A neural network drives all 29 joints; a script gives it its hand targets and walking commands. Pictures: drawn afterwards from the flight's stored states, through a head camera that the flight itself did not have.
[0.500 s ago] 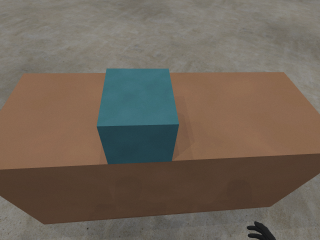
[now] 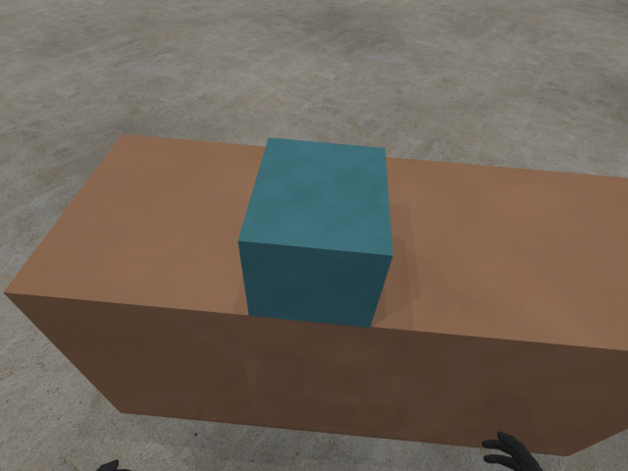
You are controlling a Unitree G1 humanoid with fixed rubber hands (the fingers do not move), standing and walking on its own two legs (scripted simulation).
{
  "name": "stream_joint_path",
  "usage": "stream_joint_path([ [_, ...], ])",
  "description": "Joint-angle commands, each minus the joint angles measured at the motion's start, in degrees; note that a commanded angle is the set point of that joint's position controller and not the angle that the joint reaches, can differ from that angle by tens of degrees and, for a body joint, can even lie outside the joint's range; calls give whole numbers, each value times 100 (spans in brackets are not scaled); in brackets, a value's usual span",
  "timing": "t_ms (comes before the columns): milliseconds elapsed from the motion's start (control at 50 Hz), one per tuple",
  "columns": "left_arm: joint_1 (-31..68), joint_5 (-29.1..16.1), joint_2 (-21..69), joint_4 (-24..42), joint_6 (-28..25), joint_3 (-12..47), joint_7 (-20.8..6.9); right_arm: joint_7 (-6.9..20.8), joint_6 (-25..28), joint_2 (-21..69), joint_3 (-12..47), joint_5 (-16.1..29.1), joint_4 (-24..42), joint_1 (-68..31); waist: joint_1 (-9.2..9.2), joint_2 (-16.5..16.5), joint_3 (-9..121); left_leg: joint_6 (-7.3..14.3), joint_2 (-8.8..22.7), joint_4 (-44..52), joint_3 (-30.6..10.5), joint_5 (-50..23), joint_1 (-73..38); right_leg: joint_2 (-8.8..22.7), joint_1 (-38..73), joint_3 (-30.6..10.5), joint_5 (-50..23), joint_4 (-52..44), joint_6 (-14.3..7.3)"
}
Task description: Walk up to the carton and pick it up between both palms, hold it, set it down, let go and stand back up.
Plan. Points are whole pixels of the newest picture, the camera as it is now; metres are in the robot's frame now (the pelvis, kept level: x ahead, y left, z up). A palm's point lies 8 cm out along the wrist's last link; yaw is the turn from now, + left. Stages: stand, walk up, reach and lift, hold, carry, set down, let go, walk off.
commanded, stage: walk up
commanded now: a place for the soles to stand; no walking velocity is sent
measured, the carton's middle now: (318, 230) +0.53 +0.00 -0.02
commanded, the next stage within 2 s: none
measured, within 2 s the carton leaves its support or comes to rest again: neither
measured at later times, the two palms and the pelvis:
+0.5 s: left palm out of the picture +0.09 +0.28 -0.09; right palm out of the picture +0.15 -0.27 -0.07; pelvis +0.00 -0.01 +0.00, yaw +3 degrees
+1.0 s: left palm out of the picture +0.03 +0.29 -0.10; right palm out of the picture +0.17 -0.25 -0.08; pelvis +0.02 +0.00 +0.00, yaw +8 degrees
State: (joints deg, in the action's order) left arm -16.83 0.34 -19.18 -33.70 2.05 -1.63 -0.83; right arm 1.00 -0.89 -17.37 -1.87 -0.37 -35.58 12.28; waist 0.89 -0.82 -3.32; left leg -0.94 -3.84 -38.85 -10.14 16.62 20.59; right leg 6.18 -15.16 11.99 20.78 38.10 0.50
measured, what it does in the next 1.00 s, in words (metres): stands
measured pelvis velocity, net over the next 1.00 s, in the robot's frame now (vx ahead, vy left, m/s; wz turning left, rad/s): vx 0.02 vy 0.00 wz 0.15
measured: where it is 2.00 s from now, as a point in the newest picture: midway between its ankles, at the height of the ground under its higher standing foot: outside the picture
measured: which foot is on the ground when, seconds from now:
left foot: down 0.00-0.86, up 0.88-1.00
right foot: down 0.00-1.00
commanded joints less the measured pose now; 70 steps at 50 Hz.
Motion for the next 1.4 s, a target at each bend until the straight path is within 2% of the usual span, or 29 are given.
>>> stream_joint_path([
  [0,-192,12,-813,450,-143,-252,22,-39,92,-906,-260,1,521,-113,9,387,274,480,406,999,-805,-326,508,234,499,-775,214,-867,-371],
  [120,-146,31,-1018,375,-167,-290,48,-20,118,-785,-250,2,572,35,-36,48,558,310,151,68,-28,-1040,64,853,438,-882,-361,-1220,-677],
  [180,-3,18,-1029,392,-88,-284,43,-28,128,-800,-263,13,612,127,-81,-128,362,320,213,66,-58,-1079,17,844,189,-700,-338,-1131,-673],
  [260,-39,-8,-822,412,-12,-228,13,-57,132,-1101,-334,22,594,102,-25,381,186,600,509,887,-1030,-799,509,183,372,-509,-37,-394,-351],
  [300,-239,-5,-707,377,-17,-217,16,-82,123,-1175,-347,0,582,40,41,665,214,830,712,1405,-1779,-233,800,-153,611,-673,253,-158,-213],
  [320,-313,5,-694,354,-41,-223,25,-93,112,-1145,-332,-11,575,4,69,704,184,829,698,1480,-1840,-134,844,-191,671,-752,321,-274,-207],
  [360,-567,12,-663,272,-137,-213,33,-104,78,-1031,-282,-27,605,-221,220,754,289,656,562,1290,-1451,-243,749,-9,801,-868,67,-718,-286],
  [440,-321,89,-1078,237,-223,-313,73,-54,81,-716,-220,-25,572,84,32,21,507,223,31,-81,2,-1032,240,979,696,-1150,-685,-1346,-769],
  [480,-168,65,-1101,271,-174,-306,80,-37,88,-693,-237,-34,621,169,-12,-200,423,199,101,-222,135,-834,4,1191,365,-1014,-988,-1355,-906],
  [560,67,-8,-975,361,-43,-237,42,-34,129,-830,-285,28,686,145,-65,-261,173,333,274,177,-257,-1199,-104,710,-97,-601,-297,-1080,-581],
  [660,-282,-21,-716,293,-14,-205,24,-98,124,-1117,-331,-3,587,47,66,587,231,767,678,1386,-1671,-222,736,-90,676,-703,189,-314,-220],
  [700,-417,4,-706,239,-81,-218,38,-114,101,-1016,-288,-20,567,-41,116,646,239,691,595,1414,-1555,-199,757,-74,816,-790,151,-565,-239],
  [820,-321,60,-1036,181,-200,-299,74,-57,88,-697,-223,-20,572,60,17,48,494,268,85,26,-24,-1186,44,916,554,-966,-690,-1316,-721],
  [840,-1003,255,-1141,-30,-291,-431,130,96,61,-471,-222,-187,496,204,253,-258,658,269,-183,-481,377,1098,792,1424,1443,-1654,2128,-2059,-1106],
  [860,-1136,362,-1290,-154,-303,-540,177,171,14,-480,-240,-212,609,-4,373,-642,-75,186,105,-1236,555,1358,1685,2090,1370,-2408,3070,-2603,-1455],
  [880,-1075,385,-1277,-221,-319,-533,209,226,-7,-589,-282,-203,654,-169,397,-501,-696,111,437,-1615,525,1331,2318,2485,1201,-2772,3077,-2931,-1644],
  [900,-1062,389,-1191,-267,-349,-500,228,267,5,-638,-296,-170,682,-253,415,-345,-1019,74,620,-1711,474,1182,2524,2535,1084,-2682,2737,-3067,-1630],
  [940,-881,369,-1057,-358,-442,-420,220,321,97,-558,-336,-132,700,-273,300,-276,-1112,56,858,-1296,507,873,2120,2205,804,-1930,1848,-3019,-1379],
  [1000,-503,234,-1101,-412,-479,-416,164,405,242,-244,-348,-151,578,-97,118,-786,-721,129,710,-320,961,397,470,1511,117,-771,1043,-2568,-1103],
  [1060,-525,129,-695,-334,-357,-246,107,233,363,-405,-487,-201,203,868,-353,-114,-83,264,60,273,1598,-591,-1656,741,-841,141,-145,-708,-729],
  [1080,-775,110,-487,-256,-319,-165,68,126,368,-657,-562,-236,105,1258,-527,521,313,418,276,556,1082,-346,-2107,427,-967,325,-445,373,-526],
  [1100,-932,101,-198,-3,-280,-87,-5,0,358,-1163,-669,-298,164,1628,-674,1673,595,998,1621,1556,-1280,654,-2266,-172,-1592,210,1136,2041,-178],
  [1120,-814,140,-579,127,-127,-251,2,-108,268,-1476,-734,-208,196,1680,-785,1284,475,1664,2503,2379,-2902,1503,-1688,-390,-1822,-788,1978,2882,-79],
  [1140,-665,138,-801,141,-29,-319,18,-203,221,-1378,-675,-141,192,1449,-718,731,167,1802,2670,2467,-2832,1495,-1384,-208,-1984,-1327,1577,3403,-75],
  [1180,-939,99,-550,125,-98,-275,60,-312,220,-1179,-553,-250,257,994,-466,810,-218,1780,2543,2162,-1648,-122,-1285,-171,-2199,-1528,987,3570,-89],
  [1220,-1310,159,-518,-41,-157,-310,89,-276,267,-848,-406,-275,267,657,-249,725,-92,1652,2360,2080,-848,-708,-744,-156,-1552,-1712,719,3234,-11],
  [1260,-1367,120,-345,-79,-136,-293,62,-255,294,-704,-303,-274,268,360,-124,736,-70,1560,2176,1940,-162,-1695,-428,-263,-1121,-1673,543,2635,78],
  [1320,-1289,82,-100,-24,-149,-215,30,-222,261,-701,-232,-233,292,180,-88,1212,17,1329,1898,1450,651,-3038,-519,-299,-651,-1400,274,1056,101],
  [1380,-1169,106,-177,83,-222,-300,31,-180,122,-917,-227,-158,334,107,-30,1137,331,1154,1910,766,815,-2932,-441,-582,37,-1014,-651,31,15],
])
